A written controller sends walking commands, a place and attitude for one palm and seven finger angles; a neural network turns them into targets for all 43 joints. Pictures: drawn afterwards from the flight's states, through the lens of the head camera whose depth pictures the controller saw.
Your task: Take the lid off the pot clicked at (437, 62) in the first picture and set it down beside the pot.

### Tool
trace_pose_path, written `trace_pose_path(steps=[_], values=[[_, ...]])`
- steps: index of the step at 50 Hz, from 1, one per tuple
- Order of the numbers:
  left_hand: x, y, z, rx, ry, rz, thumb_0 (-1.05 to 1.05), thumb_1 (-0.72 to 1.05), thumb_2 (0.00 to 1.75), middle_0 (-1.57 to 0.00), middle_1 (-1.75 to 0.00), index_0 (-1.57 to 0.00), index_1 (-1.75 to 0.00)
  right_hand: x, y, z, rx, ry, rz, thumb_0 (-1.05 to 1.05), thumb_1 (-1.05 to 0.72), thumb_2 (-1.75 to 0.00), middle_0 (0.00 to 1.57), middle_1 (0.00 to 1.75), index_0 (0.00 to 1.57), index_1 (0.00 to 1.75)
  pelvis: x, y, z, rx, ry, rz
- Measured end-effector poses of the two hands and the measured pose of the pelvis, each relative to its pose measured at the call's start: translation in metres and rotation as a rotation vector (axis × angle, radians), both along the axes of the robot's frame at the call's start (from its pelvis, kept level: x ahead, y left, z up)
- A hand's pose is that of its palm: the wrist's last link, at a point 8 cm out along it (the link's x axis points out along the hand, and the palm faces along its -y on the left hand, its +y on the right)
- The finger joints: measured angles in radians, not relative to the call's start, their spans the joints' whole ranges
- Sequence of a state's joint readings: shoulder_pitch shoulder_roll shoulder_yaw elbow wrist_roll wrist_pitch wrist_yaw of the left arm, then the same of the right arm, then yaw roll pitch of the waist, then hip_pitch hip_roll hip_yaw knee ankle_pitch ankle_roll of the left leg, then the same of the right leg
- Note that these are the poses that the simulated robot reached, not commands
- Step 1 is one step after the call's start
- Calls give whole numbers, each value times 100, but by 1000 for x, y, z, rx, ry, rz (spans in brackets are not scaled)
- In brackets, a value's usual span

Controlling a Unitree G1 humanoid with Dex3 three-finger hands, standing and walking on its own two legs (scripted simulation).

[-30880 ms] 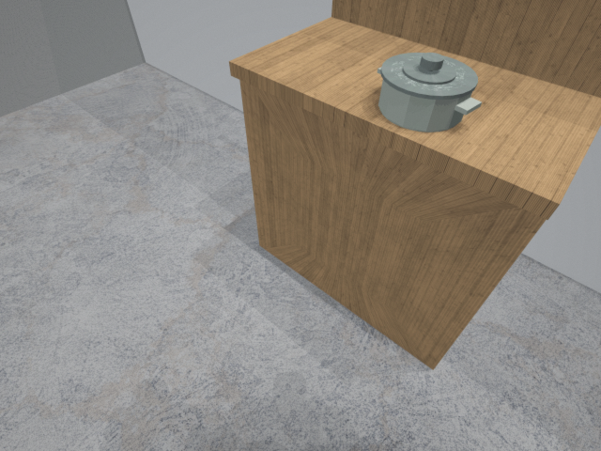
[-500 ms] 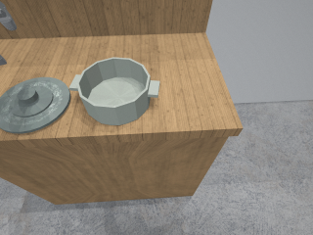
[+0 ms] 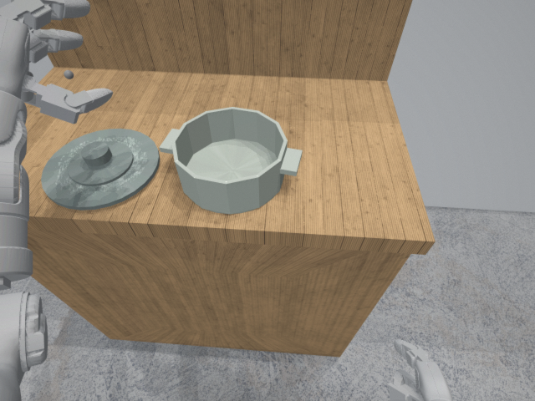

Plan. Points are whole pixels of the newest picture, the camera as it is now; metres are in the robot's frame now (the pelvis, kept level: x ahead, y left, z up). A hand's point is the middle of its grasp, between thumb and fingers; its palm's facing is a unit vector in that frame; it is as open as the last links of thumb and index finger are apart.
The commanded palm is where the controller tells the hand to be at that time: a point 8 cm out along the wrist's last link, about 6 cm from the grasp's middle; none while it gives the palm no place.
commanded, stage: draw the hand back to the body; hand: left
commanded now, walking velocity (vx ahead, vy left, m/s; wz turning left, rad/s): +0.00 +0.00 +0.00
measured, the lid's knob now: (96, 154) +0.47 +0.35 +0.09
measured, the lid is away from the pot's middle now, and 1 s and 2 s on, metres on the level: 0.24 0.24 0.24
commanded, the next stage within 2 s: step back with the hand held close in 1.62 s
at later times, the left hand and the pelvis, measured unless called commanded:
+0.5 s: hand (40, 96) +0.33 +0.26 +0.29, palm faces +0.52 -0.83 -0.19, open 9.3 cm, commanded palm +0.28 +0.29 +0.29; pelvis +0.01 -0.03 +0.00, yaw -1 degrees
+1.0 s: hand (12, 162) +0.25 +0.24 +0.28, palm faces +0.52 -0.84 -0.19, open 7.5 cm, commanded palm +0.19 +0.27 +0.28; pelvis -0.01 -0.02 +0.01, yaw -1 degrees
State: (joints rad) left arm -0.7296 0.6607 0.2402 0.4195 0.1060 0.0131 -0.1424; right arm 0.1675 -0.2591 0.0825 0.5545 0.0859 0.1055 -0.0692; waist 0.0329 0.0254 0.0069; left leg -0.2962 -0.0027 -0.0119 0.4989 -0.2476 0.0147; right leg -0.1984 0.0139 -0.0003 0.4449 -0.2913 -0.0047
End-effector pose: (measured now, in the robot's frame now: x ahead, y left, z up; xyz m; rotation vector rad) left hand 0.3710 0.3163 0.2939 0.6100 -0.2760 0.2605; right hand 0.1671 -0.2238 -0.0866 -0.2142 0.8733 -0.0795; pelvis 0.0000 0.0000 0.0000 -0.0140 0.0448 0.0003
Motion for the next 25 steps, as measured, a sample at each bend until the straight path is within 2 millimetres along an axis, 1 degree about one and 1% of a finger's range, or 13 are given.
trace_pose_path(steps=[3, 7, 10, 17, 21, 25], values=[[-11, -4, 0, -159, -155, 17, -1, -13, 91, -51, -59, -51, -59, 0, -1, 5, -6, -36, 0, 1, -91, -90, 21, 30, 21, 30, 3, -4, 1, -1, -19, -11], [-21, -4, 0, -259, -245, 60, -1, -8, 91, -49, -58, -49, -58, -6, -10, 6, -12, -52, -18, 1, -91, -90, 21, 30, 21, 30, 7, -9, 2, 0, -35, -22], [-32, -4, 2, -271, -287, 82, -1, -3, 91, -47, -56, -47, -56, -12, -21, 4, -17, -51, -35, 1, -90, -90, 21, 30, 21, 30, 9, -11, 3, 2, -42, -30], [-57, -10, 1, -255, -314, 101, 0, 13, 91, -43, -52, -43, -52, -23, -44, -2, -39, -27, -57, 1, -91, -90, 21, 30, 21, 30, 10, -19, 4, 7, -55, -29], [-69, -14, -1, -245, -316, 105, 0, 22, 90, -40, -49, -40, -49, -22, -52, -2, -46, -34, -59, 1, -91, -90, 21, 30, 20, 30, 8, -23, 4, 10, -64, -25], [-81, -19, -3, -246, -321, 105, 0, 33, 90, -37, -46, -37, -46, -15, -52, 0, -42, -62, -52, 1, -91, -90, 21, 30, 20, 30, 5, -26, 4, 10, -74, -23]])
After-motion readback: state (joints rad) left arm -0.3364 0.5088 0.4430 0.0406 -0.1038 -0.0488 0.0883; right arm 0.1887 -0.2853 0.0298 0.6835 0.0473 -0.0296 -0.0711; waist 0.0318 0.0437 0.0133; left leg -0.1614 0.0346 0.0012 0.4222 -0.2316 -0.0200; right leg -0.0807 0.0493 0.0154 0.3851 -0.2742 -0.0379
